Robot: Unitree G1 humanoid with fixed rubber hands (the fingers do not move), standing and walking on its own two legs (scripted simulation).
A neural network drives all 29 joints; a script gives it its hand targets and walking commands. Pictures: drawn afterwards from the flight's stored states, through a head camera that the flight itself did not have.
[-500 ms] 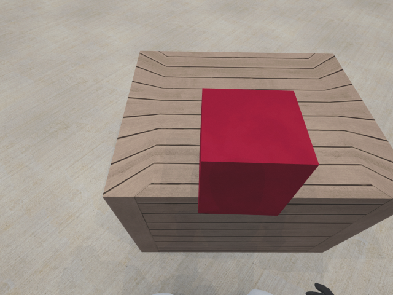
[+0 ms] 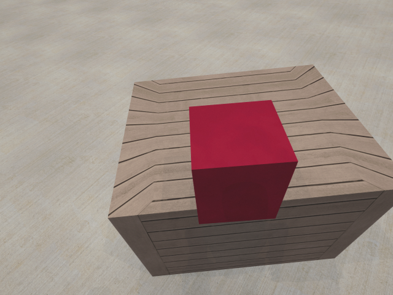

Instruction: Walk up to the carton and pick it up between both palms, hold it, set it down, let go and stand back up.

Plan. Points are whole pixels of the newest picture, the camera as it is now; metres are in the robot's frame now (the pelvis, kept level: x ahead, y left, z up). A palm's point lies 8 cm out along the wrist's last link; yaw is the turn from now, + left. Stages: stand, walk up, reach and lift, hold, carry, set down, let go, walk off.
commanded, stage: walk up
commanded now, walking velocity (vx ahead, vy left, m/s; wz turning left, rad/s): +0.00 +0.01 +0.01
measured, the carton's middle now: (233, 164) +0.43 -0.06 -0.02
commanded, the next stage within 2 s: stand in 1.36 s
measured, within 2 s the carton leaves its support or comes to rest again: neither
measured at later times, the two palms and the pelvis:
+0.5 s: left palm out of the picture +0.02 +0.20 -0.14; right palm out of the picture -0.06 -0.31 -0.14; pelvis -0.02 -0.06 -0.01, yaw -1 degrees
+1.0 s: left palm out of the picture -0.03 +0.14 -0.13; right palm out of the picture +0.02 -0.34 -0.15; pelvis -0.02 -0.09 +0.00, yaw +1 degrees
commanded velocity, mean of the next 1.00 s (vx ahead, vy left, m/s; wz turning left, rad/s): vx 0.00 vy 0.01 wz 0.02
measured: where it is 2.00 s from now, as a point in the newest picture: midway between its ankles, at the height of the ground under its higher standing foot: outside the picture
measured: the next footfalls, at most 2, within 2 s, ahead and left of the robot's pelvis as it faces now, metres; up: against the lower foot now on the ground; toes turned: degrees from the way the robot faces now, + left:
right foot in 0.56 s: +0.03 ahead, -0.21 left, +0.00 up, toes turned +1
left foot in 1.06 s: +0.01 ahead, +0.06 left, +0.00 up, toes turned +2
